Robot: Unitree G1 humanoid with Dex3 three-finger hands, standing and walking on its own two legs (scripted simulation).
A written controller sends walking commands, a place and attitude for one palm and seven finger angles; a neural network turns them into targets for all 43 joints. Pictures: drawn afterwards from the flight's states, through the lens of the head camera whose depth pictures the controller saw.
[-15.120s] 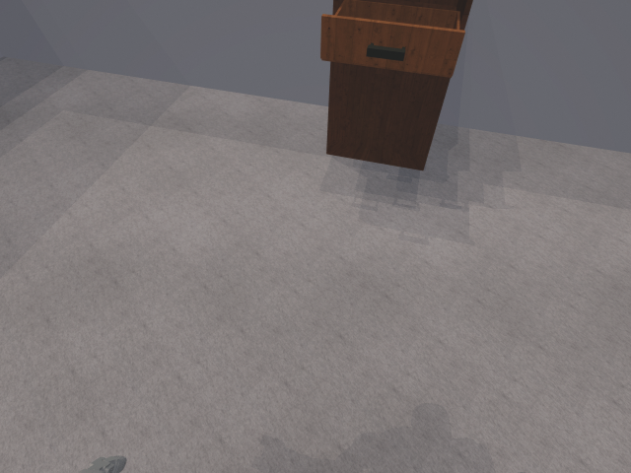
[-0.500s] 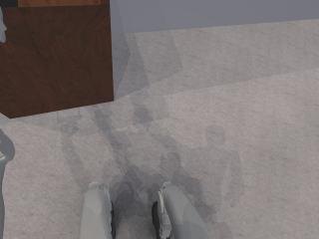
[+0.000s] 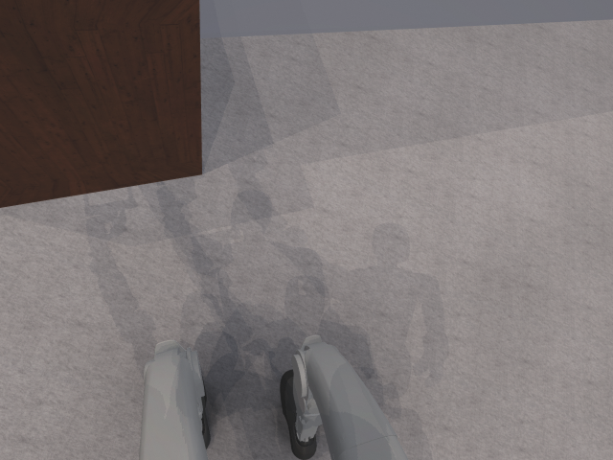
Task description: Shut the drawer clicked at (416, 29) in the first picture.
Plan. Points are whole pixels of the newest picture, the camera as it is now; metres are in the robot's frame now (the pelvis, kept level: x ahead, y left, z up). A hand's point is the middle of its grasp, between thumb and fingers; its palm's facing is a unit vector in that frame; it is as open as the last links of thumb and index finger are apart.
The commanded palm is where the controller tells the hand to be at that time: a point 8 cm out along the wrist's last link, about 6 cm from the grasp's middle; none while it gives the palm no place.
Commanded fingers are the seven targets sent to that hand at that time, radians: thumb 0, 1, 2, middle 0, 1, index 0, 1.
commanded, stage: pull the fist back off the drawer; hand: left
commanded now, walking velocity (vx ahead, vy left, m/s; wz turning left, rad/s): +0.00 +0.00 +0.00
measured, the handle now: out of the picture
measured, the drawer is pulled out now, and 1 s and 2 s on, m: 0.00 0.00 0.00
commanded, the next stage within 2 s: draw the hand back to the body in 0.60 s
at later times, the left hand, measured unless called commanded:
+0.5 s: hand out of the picture +0.58 +0.27 +0.10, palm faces +0.21 -0.98 -0.02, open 3.2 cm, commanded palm +0.55 +0.28 +0.10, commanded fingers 0.00 0.90 0.90 -1.40 -1.60 -1.40 -1.60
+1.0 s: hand out of the picture +0.49 +0.27 +0.14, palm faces +0.23 -0.97 -0.02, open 3.3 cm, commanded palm +0.45 +0.30 +0.16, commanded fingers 0.00 0.90 0.90 -1.40 -1.60 -1.40 -1.60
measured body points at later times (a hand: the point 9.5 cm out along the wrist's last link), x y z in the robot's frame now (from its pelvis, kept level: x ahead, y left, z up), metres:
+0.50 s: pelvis +0.02 +0.00 +0.03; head +0.21 +0.05 +0.43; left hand +0.56 +0.32 +0.10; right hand +0.00 -0.26 -0.07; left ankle +0.09 +0.11 -0.58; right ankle +0.04 -0.14 -0.58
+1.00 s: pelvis +0.07 -0.01 +0.08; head +0.18 +0.02 +0.52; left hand +0.47 +0.32 +0.14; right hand +0.14 -0.26 -0.03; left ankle +0.09 +0.11 -0.58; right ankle +0.04 -0.14 -0.58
